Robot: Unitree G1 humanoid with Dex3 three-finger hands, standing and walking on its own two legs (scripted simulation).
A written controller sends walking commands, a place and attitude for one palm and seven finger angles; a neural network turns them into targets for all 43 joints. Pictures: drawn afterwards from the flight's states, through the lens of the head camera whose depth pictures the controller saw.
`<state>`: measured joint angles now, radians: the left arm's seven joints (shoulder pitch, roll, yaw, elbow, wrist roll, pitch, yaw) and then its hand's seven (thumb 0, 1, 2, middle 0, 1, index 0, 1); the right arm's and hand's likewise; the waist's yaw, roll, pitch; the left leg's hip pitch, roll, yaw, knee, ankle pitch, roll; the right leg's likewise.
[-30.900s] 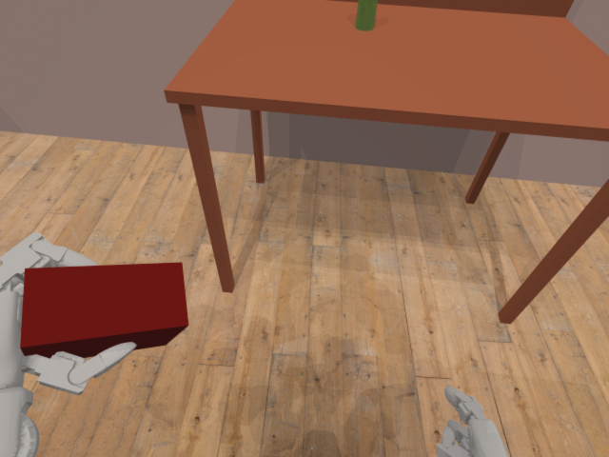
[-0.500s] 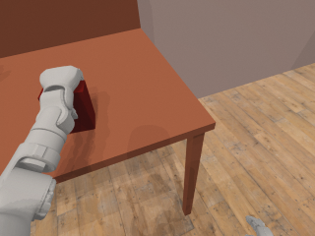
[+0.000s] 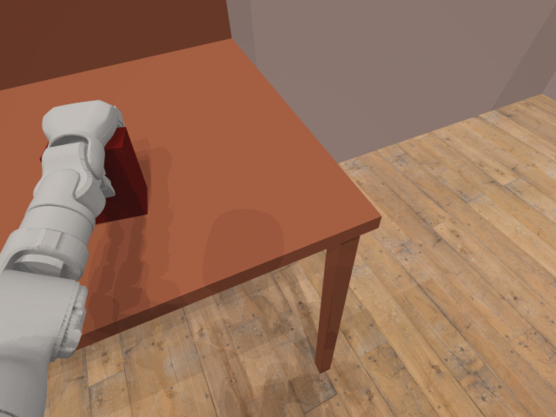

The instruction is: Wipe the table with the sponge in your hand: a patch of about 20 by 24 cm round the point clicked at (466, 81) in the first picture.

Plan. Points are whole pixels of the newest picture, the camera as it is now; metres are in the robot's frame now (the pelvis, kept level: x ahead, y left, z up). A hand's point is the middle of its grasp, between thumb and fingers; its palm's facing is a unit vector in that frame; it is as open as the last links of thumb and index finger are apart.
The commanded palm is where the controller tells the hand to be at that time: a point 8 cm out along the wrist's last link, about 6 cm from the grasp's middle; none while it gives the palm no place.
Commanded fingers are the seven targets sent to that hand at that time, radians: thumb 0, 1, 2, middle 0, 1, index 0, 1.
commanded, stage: wipe forward along the third lane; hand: left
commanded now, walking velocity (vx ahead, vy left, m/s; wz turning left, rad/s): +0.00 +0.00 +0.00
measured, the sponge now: (106, 188) +0.43 +0.29 +0.11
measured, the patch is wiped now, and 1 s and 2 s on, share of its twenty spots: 0.95 0.95 0.95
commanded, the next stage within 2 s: wipe back along the third lane in 0.06 s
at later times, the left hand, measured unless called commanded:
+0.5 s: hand (95, 157) +0.44 +0.29 +0.16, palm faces +0.05 +0.04 -1.00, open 10.1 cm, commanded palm +0.40 +0.28 +0.18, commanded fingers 0.00 0.10 1.30 -1.20 -1.60 -1.20 -1.60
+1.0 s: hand (93, 177) +0.39 +0.28 +0.16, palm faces +0.13 -0.02 -0.99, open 10.2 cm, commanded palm +0.35 +0.26 +0.19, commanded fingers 0.00 0.10 1.30 -1.20 -1.60 -1.20 -1.60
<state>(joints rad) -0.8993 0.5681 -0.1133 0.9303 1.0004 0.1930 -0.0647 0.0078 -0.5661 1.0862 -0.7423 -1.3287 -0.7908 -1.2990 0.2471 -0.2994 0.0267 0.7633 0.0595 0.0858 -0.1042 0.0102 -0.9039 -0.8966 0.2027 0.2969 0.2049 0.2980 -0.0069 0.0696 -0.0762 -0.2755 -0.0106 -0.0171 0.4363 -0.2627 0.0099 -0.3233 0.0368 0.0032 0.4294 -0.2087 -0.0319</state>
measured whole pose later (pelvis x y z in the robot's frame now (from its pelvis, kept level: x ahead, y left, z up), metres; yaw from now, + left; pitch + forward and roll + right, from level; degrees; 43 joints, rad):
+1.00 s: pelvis +0.03 +0.03 +0.00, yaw +1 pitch +3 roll -1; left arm -0.51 0.43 -0.26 0.20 0.99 0.59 -0.09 0.00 -0.50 1.08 -0.64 -1.43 -0.69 -1.40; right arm 0.04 -0.28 0.08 0.64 0.07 0.11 -0.01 0.01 -0.90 -0.90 0.20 0.30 0.20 0.30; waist 0.11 0.09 -0.09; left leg -0.16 -0.05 -0.02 0.43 -0.32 0.05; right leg -0.20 0.00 0.01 0.43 -0.27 0.01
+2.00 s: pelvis +0.02 +0.01 +0.00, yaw -1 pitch -1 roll +0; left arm -0.22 0.40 -0.26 -0.22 0.96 0.68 -0.03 0.01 -0.49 1.07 -0.64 -1.42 -0.70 -1.38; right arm -0.01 -0.26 0.11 0.62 0.06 0.16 0.01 0.01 -0.90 -0.90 0.20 0.30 0.20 0.30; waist 0.13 0.10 -0.05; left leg -0.13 -0.02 0.00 0.46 -0.32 0.02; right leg -0.20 0.03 0.02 0.49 -0.28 -0.02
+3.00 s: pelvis -0.02 -0.01 +0.00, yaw +2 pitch -2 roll +0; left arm -0.38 0.62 -0.08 0.16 0.91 0.36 -0.21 0.00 -0.53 1.07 -0.72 -1.34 -0.77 -1.31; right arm 0.07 -0.27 0.10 0.67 0.04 0.05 -0.10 0.01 -0.90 -0.90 0.20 0.30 0.21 0.30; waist 0.11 0.09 -0.01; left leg -0.17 -0.02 -0.05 0.47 -0.27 0.00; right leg -0.22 0.02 -0.03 0.48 -0.24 -0.04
